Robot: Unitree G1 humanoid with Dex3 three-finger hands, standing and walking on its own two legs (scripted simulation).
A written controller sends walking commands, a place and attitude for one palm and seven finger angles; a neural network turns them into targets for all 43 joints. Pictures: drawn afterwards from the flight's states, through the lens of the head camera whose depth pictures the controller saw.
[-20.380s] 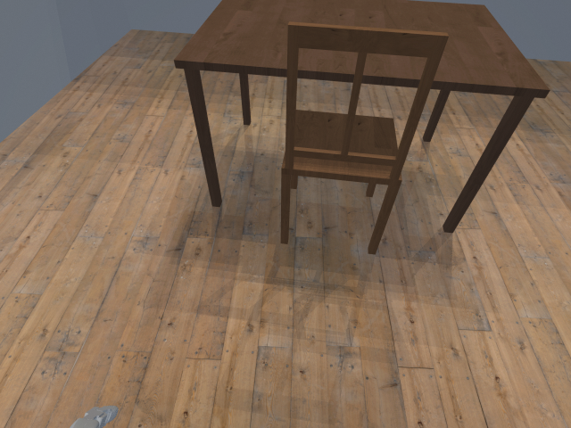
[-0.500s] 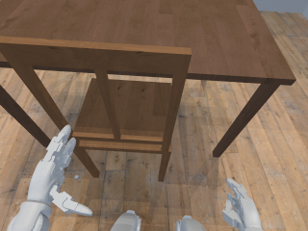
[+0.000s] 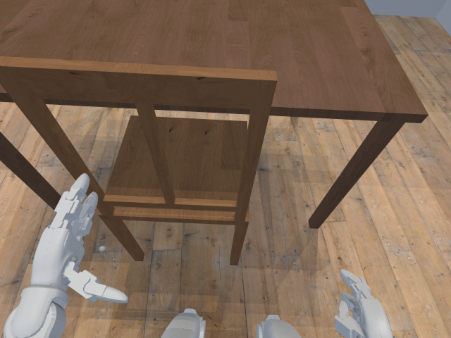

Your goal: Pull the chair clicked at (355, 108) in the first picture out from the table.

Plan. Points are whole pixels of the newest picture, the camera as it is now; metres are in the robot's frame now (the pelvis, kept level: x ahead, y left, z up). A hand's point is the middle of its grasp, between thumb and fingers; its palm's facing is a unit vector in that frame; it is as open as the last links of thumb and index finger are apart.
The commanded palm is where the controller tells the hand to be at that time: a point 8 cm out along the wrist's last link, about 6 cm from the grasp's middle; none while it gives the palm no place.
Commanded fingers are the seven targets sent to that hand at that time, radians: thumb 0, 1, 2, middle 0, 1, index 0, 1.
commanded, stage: raise the hand toward the chair's back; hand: left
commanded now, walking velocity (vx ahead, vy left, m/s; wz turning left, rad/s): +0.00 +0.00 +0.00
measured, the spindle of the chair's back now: (160, 162) +0.44 +0.16 +0.00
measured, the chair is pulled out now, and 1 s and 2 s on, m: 0.00 0.00 0.00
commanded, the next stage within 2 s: aim the fingers beside a spindle in 0.10 s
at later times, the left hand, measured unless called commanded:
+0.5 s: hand (122, 243) +0.26 +0.18 +0.04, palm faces -0.02 -1.00 -0.04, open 16.9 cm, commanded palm +0.24 +0.24 +0.04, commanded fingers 0.00 -0.50 0.30 -0.06 -0.08 -0.06 -0.08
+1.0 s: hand (142, 240) +0.27 +0.16 +0.01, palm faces -0.01 -1.00 -0.04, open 16.9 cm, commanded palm +0.25 +0.22 +0.02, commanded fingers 0.00 -0.50 0.30 -0.06 -0.08 -0.06 -0.08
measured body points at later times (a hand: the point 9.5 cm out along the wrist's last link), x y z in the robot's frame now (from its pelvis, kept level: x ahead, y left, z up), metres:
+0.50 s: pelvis +0.00 +0.00 -0.01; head +0.08 +0.01 +0.44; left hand +0.26 +0.24 +0.04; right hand +0.18 -0.24 -0.08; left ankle +0.01 +0.10 -0.66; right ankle +0.02 -0.13 -0.66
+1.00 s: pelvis +0.00 -0.01 -0.02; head +0.09 +0.00 +0.42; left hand +0.27 +0.21 +0.02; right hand +0.18 -0.25 -0.11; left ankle +0.01 +0.10 -0.66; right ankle +0.02 -0.13 -0.66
